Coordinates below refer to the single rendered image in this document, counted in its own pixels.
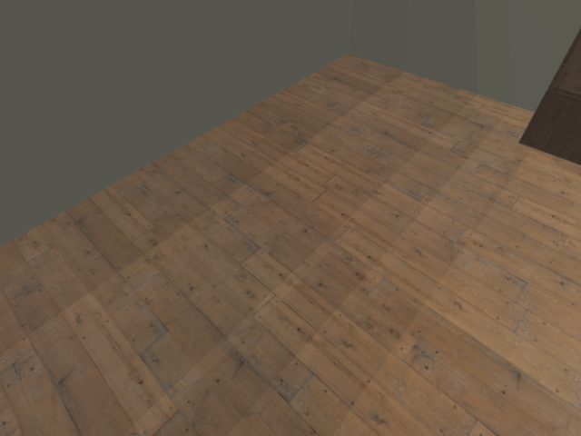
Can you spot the cupboard door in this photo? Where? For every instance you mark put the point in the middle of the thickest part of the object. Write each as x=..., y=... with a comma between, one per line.
x=570, y=78

